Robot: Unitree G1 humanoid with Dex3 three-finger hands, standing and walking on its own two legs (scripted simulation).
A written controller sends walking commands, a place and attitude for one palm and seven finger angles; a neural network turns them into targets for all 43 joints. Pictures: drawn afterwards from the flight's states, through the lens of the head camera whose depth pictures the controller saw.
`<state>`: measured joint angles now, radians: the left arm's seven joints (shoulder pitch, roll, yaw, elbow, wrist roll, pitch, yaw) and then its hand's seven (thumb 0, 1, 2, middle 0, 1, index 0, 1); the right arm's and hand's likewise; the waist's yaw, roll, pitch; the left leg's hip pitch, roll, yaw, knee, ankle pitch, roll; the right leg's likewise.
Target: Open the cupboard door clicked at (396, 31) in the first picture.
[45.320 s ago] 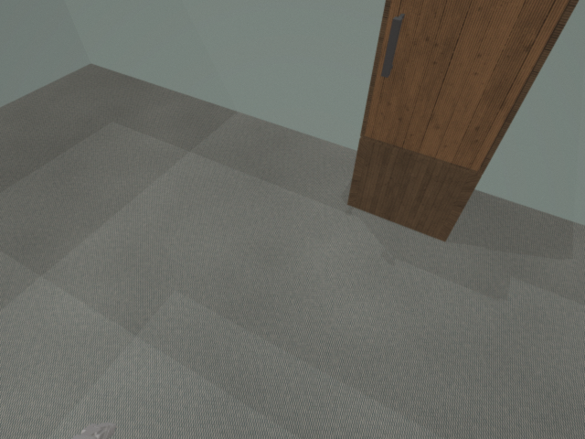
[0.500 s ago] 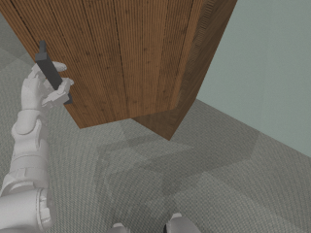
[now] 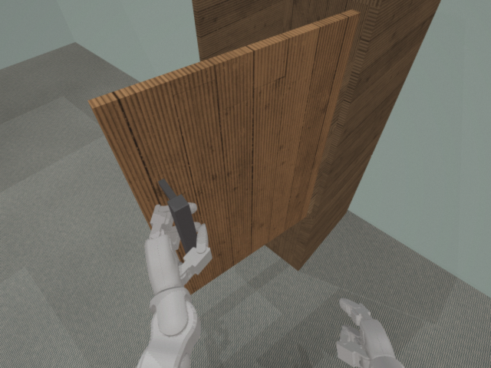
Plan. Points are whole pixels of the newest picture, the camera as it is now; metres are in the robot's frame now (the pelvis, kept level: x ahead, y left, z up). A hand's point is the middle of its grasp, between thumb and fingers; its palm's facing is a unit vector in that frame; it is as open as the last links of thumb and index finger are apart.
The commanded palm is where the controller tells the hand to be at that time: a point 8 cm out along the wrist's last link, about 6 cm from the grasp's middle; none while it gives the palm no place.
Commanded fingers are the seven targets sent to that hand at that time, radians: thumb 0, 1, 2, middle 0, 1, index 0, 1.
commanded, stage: open thumb and fingers to let go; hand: left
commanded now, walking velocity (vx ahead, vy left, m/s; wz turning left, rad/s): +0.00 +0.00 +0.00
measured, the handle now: (181, 224) +0.34 +0.12 +0.05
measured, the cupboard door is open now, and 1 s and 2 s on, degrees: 78 78 79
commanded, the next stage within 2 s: slide the hand sideways off the handle in 0.92 s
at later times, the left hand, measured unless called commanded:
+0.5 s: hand (207, 250) +0.29 +0.08 +0.06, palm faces +0.40 -0.92 -0.02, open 10.2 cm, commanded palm +0.24 +0.12 +0.05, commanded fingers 0.00 -0.50 0.30 -0.30 -1.20 -0.30 -1.20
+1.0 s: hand (207, 252) +0.29 +0.07 +0.06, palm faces +0.35 -0.94 +0.00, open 15.6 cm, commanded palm +0.24 +0.12 +0.05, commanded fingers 0.00 -0.50 0.30 -0.15 -0.30 -0.15 -0.30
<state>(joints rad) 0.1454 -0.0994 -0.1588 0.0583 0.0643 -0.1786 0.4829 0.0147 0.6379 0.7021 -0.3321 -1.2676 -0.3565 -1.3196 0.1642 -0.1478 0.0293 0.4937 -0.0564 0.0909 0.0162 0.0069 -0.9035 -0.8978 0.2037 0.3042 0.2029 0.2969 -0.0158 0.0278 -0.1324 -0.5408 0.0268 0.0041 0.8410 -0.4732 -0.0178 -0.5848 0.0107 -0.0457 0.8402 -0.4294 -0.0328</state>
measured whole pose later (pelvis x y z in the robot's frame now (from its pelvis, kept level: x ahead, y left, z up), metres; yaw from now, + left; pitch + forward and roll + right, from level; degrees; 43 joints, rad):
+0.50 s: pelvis -0.03 -0.03 -0.01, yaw +2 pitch +9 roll +1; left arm -0.04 -0.08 -0.10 0.27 0.03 -0.27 0.51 0.01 0.07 0.54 -0.34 -1.26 -0.33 -1.26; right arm 0.22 -0.21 -0.01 0.62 -0.07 0.02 -0.03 0.01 -0.90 -0.90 0.20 0.30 0.20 0.30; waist -0.01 0.04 -0.11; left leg -0.60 0.02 -0.04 0.86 -0.42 -0.04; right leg -0.64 0.00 -0.09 0.89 -0.41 -0.07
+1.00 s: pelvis -0.05 +0.01 -0.01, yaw +1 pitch +9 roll +0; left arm -0.13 -0.12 -0.16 0.35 0.08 -0.28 0.58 -0.01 -0.50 0.30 -0.24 -0.54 -0.23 -0.53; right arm 0.18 -0.18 0.01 0.60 -0.08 0.00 -0.01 0.01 -0.90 -0.90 0.20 0.30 0.20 0.30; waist -0.01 0.03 -0.11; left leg -0.65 0.00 -0.01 0.92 -0.43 -0.01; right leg -0.68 -0.02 -0.06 0.91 -0.39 -0.03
